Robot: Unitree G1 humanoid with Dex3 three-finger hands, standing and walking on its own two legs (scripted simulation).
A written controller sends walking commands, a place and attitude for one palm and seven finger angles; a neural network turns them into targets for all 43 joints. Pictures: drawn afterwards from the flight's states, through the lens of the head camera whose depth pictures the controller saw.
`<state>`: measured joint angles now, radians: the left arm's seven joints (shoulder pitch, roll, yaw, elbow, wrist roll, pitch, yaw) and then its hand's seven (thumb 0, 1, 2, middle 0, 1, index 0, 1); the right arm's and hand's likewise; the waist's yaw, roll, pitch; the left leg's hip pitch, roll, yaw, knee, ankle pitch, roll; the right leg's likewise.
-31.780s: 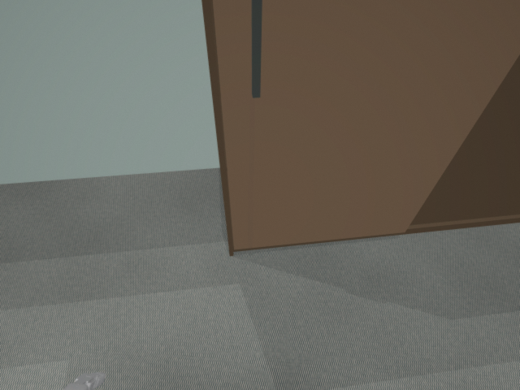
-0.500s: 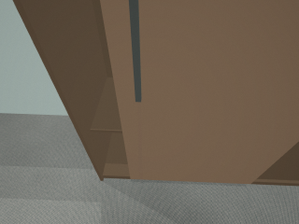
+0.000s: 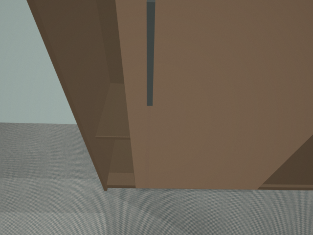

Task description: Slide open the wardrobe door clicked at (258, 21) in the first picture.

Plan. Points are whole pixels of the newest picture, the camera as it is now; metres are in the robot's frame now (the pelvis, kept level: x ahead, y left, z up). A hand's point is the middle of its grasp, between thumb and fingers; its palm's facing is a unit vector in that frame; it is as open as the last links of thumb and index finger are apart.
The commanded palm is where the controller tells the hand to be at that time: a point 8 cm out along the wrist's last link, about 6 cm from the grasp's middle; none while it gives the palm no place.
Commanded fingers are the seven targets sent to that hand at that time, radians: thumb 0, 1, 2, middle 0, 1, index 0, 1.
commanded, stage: look again from close up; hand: left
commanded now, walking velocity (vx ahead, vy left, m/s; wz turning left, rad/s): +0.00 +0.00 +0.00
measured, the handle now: (150, 59) +0.51 +0.06 +0.21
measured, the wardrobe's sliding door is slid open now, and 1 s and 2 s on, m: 0.19 0.19 0.19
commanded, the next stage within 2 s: raise the hand with hooked fingers in 0.94 s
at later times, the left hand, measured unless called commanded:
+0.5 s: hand out of the picture +0.03 +0.14 -0.17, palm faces +0.00 -0.98 -0.18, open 7.3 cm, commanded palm none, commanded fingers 0.00 0.90 0.90 -0.20 -0.30 -0.20 -0.30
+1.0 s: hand out of the picture +0.04 +0.14 -0.17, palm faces +0.00 -0.98 -0.18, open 7.4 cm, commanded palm none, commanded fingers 0.00 0.90 0.90 -0.20 -0.30 -0.20 -0.30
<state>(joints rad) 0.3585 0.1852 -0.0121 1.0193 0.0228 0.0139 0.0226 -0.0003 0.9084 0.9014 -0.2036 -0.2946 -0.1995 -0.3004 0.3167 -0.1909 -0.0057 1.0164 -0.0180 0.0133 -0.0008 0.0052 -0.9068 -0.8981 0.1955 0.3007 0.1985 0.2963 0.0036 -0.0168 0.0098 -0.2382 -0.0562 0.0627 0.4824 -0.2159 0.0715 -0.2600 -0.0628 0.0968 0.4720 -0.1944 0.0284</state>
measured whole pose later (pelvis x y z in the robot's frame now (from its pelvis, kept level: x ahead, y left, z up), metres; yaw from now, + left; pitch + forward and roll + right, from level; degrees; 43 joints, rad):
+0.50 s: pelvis +0.02 -0.03 +0.00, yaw +0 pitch -2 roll +0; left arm 0.30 0.16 -0.02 1.05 0.02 -0.01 0.03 0.00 0.91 0.90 -0.20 -0.29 -0.20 -0.30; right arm 0.26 -0.16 0.00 1.07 -0.01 -0.01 -0.01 0.00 -0.91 -0.90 0.20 0.30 0.20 0.30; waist 0.00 -0.02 0.03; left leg -0.21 -0.02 0.05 0.46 -0.23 0.03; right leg -0.23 -0.03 0.09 0.45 -0.19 0.05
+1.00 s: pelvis +0.03 -0.03 +0.01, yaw +0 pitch -2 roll +0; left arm 0.28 0.18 -0.02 1.06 0.01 -0.01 0.03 0.00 0.91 0.90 -0.20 -0.29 -0.20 -0.30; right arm 0.25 -0.16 0.01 1.10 -0.01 -0.01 -0.01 0.00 -0.91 -0.90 0.19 0.30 0.20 0.30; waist 0.00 -0.03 0.03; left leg -0.18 -0.01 0.04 0.44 -0.23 0.02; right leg -0.20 -0.02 0.08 0.42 -0.20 0.04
